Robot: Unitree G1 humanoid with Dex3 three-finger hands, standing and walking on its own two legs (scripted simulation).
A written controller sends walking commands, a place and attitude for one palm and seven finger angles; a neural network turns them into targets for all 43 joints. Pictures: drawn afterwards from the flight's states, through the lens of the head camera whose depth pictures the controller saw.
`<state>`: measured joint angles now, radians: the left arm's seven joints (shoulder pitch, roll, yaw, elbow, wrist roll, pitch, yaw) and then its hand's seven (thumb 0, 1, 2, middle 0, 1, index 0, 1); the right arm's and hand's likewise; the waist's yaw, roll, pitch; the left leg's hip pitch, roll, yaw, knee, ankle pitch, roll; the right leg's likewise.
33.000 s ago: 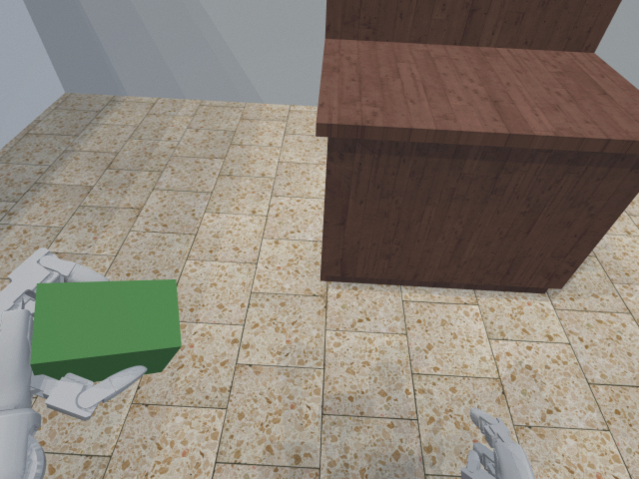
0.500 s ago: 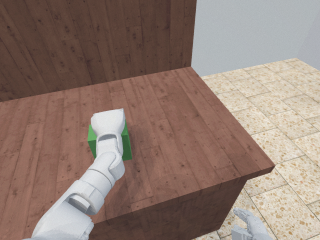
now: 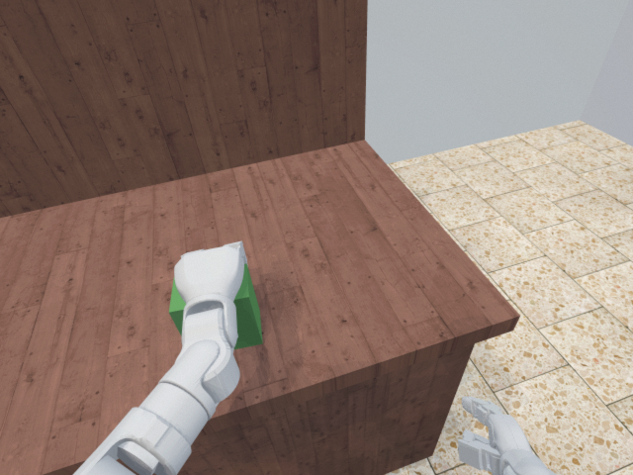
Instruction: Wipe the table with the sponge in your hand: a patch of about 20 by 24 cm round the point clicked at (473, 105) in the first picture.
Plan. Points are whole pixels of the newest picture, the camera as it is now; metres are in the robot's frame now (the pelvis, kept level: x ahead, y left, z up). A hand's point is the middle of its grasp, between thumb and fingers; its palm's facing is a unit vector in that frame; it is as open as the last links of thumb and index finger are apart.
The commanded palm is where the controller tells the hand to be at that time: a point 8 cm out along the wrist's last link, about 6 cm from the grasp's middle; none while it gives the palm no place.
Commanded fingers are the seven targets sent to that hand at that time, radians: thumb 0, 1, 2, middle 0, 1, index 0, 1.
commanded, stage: wipe back along the third lane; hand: left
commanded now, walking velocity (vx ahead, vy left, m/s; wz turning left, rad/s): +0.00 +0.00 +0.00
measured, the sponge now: (222, 318) +0.33 +0.19 +0.02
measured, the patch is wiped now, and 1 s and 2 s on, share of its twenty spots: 1.00 1.00 1.00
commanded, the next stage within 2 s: slide back across to the middle lane in 0.84 s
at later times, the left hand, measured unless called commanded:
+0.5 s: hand (223, 318) +0.30 +0.17 +0.06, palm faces +0.03 -0.08 -1.00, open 10.7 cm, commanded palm +0.25 +0.16 +0.09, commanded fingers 0.00 0.10 1.30 -1.20 -1.60 -1.20 -1.60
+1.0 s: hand (223, 323) +0.30 +0.17 +0.06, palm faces +0.05 -0.09 -0.99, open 10.7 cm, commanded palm +0.24 +0.17 +0.09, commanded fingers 0.00 0.10 1.30 -1.20 -1.60 -1.20 -1.60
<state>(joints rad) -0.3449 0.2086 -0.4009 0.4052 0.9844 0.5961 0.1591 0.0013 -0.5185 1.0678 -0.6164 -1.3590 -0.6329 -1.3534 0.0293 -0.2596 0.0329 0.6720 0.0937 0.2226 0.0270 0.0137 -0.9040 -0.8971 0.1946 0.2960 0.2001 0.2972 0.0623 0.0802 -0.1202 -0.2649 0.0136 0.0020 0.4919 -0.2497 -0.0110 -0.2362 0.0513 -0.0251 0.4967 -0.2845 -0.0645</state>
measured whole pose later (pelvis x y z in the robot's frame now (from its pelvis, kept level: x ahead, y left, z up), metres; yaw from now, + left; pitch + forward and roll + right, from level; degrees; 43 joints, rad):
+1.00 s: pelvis -0.01 +0.00 +0.00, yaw -1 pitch -1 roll +1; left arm -0.20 0.19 -0.43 0.24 1.01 0.62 0.17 0.00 -0.52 1.07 -0.62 -1.35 -0.64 -1.34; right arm 0.00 -0.25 0.03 0.67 0.09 0.19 0.06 0.01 -0.90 -0.90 0.19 0.30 0.20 0.30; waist 0.08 0.08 -0.11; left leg -0.25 0.01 0.02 0.51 -0.25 -0.01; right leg -0.23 0.05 -0.01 0.53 -0.28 -0.06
